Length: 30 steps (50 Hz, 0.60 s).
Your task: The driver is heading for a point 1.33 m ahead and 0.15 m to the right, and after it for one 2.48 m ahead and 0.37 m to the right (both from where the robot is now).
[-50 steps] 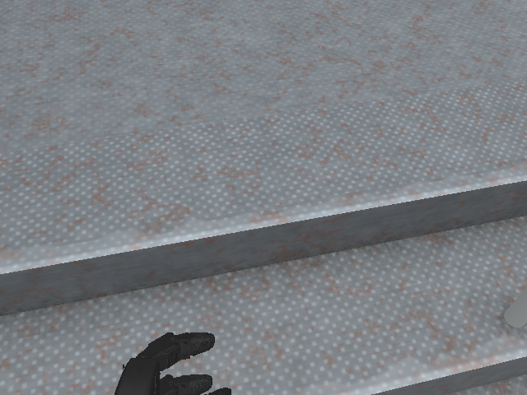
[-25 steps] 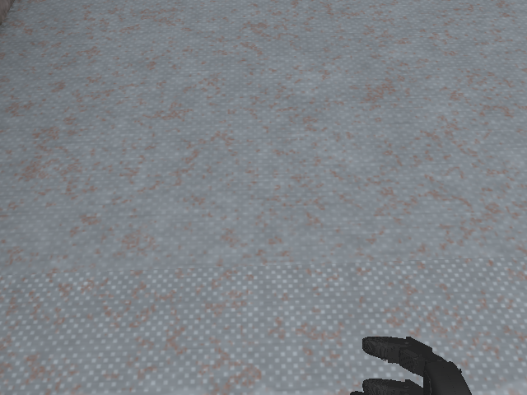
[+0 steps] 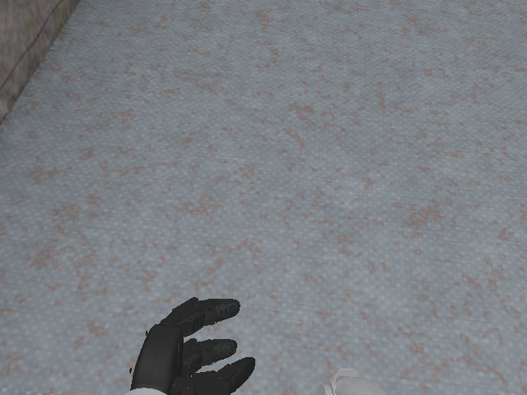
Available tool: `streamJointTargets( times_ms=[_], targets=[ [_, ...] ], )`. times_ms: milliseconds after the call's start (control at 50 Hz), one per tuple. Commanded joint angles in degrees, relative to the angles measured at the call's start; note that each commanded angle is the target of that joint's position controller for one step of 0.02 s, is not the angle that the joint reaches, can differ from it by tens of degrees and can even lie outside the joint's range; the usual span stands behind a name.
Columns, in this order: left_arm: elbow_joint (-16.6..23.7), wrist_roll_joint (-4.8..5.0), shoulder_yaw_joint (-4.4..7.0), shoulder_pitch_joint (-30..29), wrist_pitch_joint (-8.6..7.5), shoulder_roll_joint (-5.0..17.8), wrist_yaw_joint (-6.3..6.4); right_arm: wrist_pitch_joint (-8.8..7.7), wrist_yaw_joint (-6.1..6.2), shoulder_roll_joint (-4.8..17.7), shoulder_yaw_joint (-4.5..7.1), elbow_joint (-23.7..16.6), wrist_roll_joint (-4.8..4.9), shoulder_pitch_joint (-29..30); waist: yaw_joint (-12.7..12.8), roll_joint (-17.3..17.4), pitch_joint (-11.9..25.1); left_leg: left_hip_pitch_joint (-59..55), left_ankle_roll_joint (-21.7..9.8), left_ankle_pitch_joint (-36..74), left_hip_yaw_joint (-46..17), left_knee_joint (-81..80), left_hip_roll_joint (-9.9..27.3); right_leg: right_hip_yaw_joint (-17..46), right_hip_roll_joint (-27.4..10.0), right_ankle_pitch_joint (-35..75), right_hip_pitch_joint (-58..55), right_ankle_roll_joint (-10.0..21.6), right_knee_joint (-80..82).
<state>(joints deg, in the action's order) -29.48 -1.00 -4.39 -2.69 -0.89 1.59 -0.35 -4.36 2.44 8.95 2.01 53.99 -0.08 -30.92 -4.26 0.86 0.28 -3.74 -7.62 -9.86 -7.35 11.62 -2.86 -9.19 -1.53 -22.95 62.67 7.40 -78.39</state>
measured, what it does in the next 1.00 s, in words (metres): climbs: right foot 0.15 m higher, then left foot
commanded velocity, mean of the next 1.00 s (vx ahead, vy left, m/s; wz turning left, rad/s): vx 0.50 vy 0.00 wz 0.05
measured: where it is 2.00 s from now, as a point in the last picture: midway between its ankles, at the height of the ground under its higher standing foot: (250, 140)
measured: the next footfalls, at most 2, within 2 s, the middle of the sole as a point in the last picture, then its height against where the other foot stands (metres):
right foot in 0.02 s outside the picture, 0.15 m higher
left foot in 0.54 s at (213, 356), level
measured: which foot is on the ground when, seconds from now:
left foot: down 0.00-0.04, up 0.06-0.52, down 0.54-1.00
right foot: up 0.00-0.00, down 0.02-0.54, up 0.56-1.00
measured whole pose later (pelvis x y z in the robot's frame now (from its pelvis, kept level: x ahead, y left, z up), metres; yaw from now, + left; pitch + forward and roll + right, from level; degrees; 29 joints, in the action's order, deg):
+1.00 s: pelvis +0.61 -0.01 +0.13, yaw +1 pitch +2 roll +2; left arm -39.4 -1.4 1.5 4.4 -2.5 11.4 -2.1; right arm -5.4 -0.4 12.2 2.5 49.1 -0.9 -27.5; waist -4.2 -2.0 0.6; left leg -4.5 -2.6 -19.1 2.9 12.5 -4.2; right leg -2.9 -4.4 -3.4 34.3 3.2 -35.1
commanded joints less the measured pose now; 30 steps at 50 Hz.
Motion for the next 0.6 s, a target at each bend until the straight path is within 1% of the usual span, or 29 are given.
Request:
streamJointTargets(
  times_ms=[20,40,60,80,100,120,140,160,180,200,220,240,260,280,300,320,340,360,380,400,440,460,480,500,520,540,560,580,600],
  targets=[
    [-1.1,1.57,5.89,17.3,-0.37,12.2,0.84,-2.45,-1.45,15.4,3.85,-6.6,0.73,5.4,14.0,9.1,15.0,4.3,-1.9,93.8,-1.8,23.3,13.4,2.0,5.6,-2.7,-40.6,2.3,18.5],
    [-2.8,-0.40,7.93,24.6,-0.95,16.7,1.18,-3.58,-2.34,13.7,3.93,-7.6,0.98,5.6,17.1,4.1,19.1,10.9,-0.8,76.6,-0.9,41.0,10.1,17.1,-1.3,-11.9,-50.9,5.2,25.7],
    [-6.5,-1.13,9.46,26.6,-0.60,21.2,1.32,-3.66,-4.45,8.4,3.59,-10.6,1.33,5.1,14.8,-16.4,21.2,31.5,3.2,18.7,2.1,67.7,-4.9,49.9,-12.8,-13.4,-60.0,15.0,45.1],
    [-6.8,0.11,9.49,21.0,-0.27,19.0,1.28,-4.22,-5.11,7.6,3.66,-12.5,-2.46,4.9,10.7,-16.9,19.2,40.6,3.2,-2.2,-2.1,85.7,-7.3,65.4,-14.1,-9.3,-57.2,15.9,57.5],
    [-7.2,0.45,9.00,15.1,-1.58,15.8,1.02,-4.14,-5.04,4.4,2.82,-14.7,-2.47,6.6,6.0,-8.9,10.9,46.0,2.6,0.1,-2.7,90.8,-4.5,58.1,-14.9,-13.5,-51.1,13.3,57.4],
    [-9.9,0.10,8.35,15.1,-2.63,12.2,0.94,-3.42,-4.51,2.4,1.77,-16.1,-2.81,10.2,5.3,0.2,4.8,49.6,1.5,0.3,-0.6,92.6,-2.1,50.1,-14.5,-13.8,-45.1,11.0,55.4],
    [-12.6,-0.59,7.55,16.9,-3.73,9.2,1.02,-2.60,-3.59,0.7,1.06,-18.8,-3.08,14.8,5.1,2.5,1.8,52.7,0.3,-2.2,-0.4,98.4,-1.2,45.5,-14.3,-10.3,-40.2,10.4,55.1],
    [-15.7,-1.16,6.83,18.0,-4.84,7.0,0.96,-1.18,-3.00,-1.1,0.15,-20.0,-2.64,16.2,3.0,3.1,0.0,53.9,-0.5,-3.5,-1.4,99.3,-0.4,38.4,-12.2,-5.0,-36.8,8.3,54.8],
    [-17.9,-1.39,6.76,18.6,-5.57,6.3,0.71,0.04,-2.71,-3.4,-1.01,-20.3,-2.26,14.2,0.3,1.9,-0.9,54.7,-0.7,-2.0,-2.8,96.8,0.5,31.3,-10.6,0.8,-35.5,5.8,55.3],
    [-19.7,-1.32,6.92,20.0,-6.00,7.0,0.39,1.05,-2.44,-2.9,-1.10,-20.3,-1.55,14.1,-0.2,0.6,-1.8,56.6,-0.6,-3.7,-3.1,95.3,0.1,26.5,-9.2,4.2,-35.5,4.6,55.9],
    [-18.9,-0.71,7.12,18.4,-6.03,8.6,0.40,1.62,-2.71,-0.4,-0.91,-20.2,-1.33,12.8,-1.8,1.1,-2.9,53.7,0.8,-2.9,-3.0,83.0,1.9,21.8,-7.8,4.9,-33.8,3.9,58.9],
    [-19.2,-0.24,7.42,17.0,-6.23,10.2,0.23,2.03,-3.07,0.9,-0.74,-20.4,-1.76,14.4,-2.4,0.9,-3.7,50.9,1.4,-1.2,-1.1,73.4,2.6,16.2,-5.0,4.9,-31.6,2.9,61.2],
    [-18.5,0.04,7.54,17.3,-6.69,12.1,0.52,2.20,-3.33,3.4,-0.10,-20.7,-2.42,16.4,-1.1,-1.2,-3.1,48.4,2.6,3.7,3.3,67.0,4.1,15.8,-5.3,13.0,-33.1,3.8,64.7],
    [-18.8,0.37,7.95,18.5,-7.42,13.8,0.75,2.02,-3.58,4.9,0.34,-20.8,-2.46,18.4,-0.4,-3.1,-3.4,47.4,3.5,6.9,5.3,60.7,5.8,14.3,-5.3,20.5,-35.1,4.4,66.7],
    [-19.0,0.67,8.33,20.0,-7.99,15.1,0.64,1.69,-4.04,5.3,0.52,-20.5,-2.15,20.4,0.7,-2.4,-2.1,44.7,3.9,10.0,7.2,53.6,6.7,12.5,-4.8,26.2,-37.8,4.4,67.8],
    [-18.9,0.90,8.61,21.3,-8.11,15.7,0.72,1.18,-4.42,4.2,0.14,-20.1,-1.40,22.5,1.9,-1.8,-1.0,40.5,3.9,12.2,8.6,45.8,6.9,10.4,-3.7,27.6,-40.2,3.4,68.5],
    [-18.9,1.09,8.89,23.8,-8.22,16.4,0.83,0.86,-4.81,2.8,-0.22,-20.2,-0.52,25.8,4.4,-2.4,-0.6,37.8,4.0,12.6,10.4,38.7,6.2,9.9,-3.7,28.4,-43.3,2.4,70.1],
    [-18.8,1.07,9.05,25.9,-8.06,17.1,1.01,0.72,-5.04,1.9,-0.46,-20.6,-0.05,28.4,6.0,-2.2,-0.9,38.2,4.2,11.9,11.3,33.8,5.7,10.7,-4.6,28.7,-48.1,2.1,71.0],
    [-18.8,1.01,9.33,27.5,-7.66,17.8,1.03,0.78,-5.25,1.4,-0.49,-20.7,0.12,30.4,7.4,-3.3,-1.2,39.3,4.3,11.2,11.9,30.3,5.2,11.3,-5.9,29.9,-53.8,2.0,71.0],
    [-18.9,1.02,9.27,28.2,-7.15,17.6,1.10,0.87,-5.17,1.7,-0.26,-21.3,-0.26,32.0,7.9,-3.6,-2.3,41.2,4.3,11.0,12.0,27.1,5.1,11.8,-6.8,30.8,-58.1,2.1,70.6],
    [-19.1,0.80,9.02,29.6,-6.52,17.2,1.14,0.63,-4.69,2.6,0.16,-21.6,-0.73,33.5,8.8,-5.2,-1.9,40.8,3.8,8.2,12.9,22.1,4.0,11.3,-8.1,37.5,-65.1,2.0,67.6],
    [-19.1,0.80,8.81,29.9,-6.36,17.4,1.20,0.58,-4.56,2.8,0.35,-21.3,-1.07,32.8,8.4,-5.9,-1.4,37.8,3.2,6.1,13.1,20.1,2.7,10.8,-8.4,44.0,-66.8,2.1,65.4],
    [-19.3,0.77,8.81,29.8,-6.31,17.8,1.36,0.44,-4.32,3.6,0.77,-20.8,-1.37,31.1,7.6,-7.1,-0.5,34.3,2.3,3.6,13.8,18.9,1.2,10.4,-9.0,52.4,-67.8,1.9,62.1],
    [-19.4,0.50,9.00,29.8,-6.04,18.7,1.45,0.13,-3.99,5.0,1.51,-20.0,-1.59,27.8,5.9,-8.1,0.9,30.5,1.2,1.1,14.0,17.5,-0.1,9.9,-9.2,60.2,-69.1,1.5,57.5],
    [-19.4,0.51,9.08,29.0,-5.46,19.4,1.58,-0.35,-3.47,6.3,2.26,-17.8,-2.02,20.7,2.3,-6.8,4.1,22.4,-0.1,2.0,13.9,13.2,-1.2,8.3,-8.3,62.1,-68.1,0.8,49.0],
    [-18.5,0.88,8.87,28.8,-5.18,18.8,1.75,-1.05,-2.79,8.4,3.19,-15.2,-3.29,11.7,-1.3,-5.5,9.4,8.1,-2.0,2.6,10.4,13.9,2.2,7.3,-7.2,52.6,-59.5,0.1,38.3],
    [-15.1,1.45,7.81,29.7,-5.11,14.9,1.48,-1.52,-2.14,13.9,4.39,-15.0,-4.84,3.6,-3.1,3.1,18.5,-8.9,-6.3,-3.2,-8.4,15.2,18.0,4.9,-3.4,29.4,-43.7,-1.1,20.1],
    [-13.9,2.00,7.77,33.1,-5.00,13.6,0.86,-1.24,-2.28,16.2,4.78,-14.7,-3.82,4.8,-0.3,12.6,20.9,-15.3,-14.0,-0.7,-34.0,8.2,28.3,7.3,6.2,-7.9,-26.7,-2.7,3.5],
    [-13.5,0.54,8.79,27.9,-4.86,16.7,0.84,-0.63,-2.48,12.7,4.22,-15.1,-1.86,8.0,-0.1,4.5,15.2,-10.2,-12.6,-4.0,-29.9,6.4,24.7,12.7,2.7,-2.8,-21.2,-2.3,0.1]
  ],
)
Keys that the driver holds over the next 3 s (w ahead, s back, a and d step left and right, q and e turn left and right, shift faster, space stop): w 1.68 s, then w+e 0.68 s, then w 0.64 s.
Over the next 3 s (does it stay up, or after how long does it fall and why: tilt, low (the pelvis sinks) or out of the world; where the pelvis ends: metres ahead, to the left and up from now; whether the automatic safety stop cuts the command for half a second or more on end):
stays up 1.71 -0.16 0.15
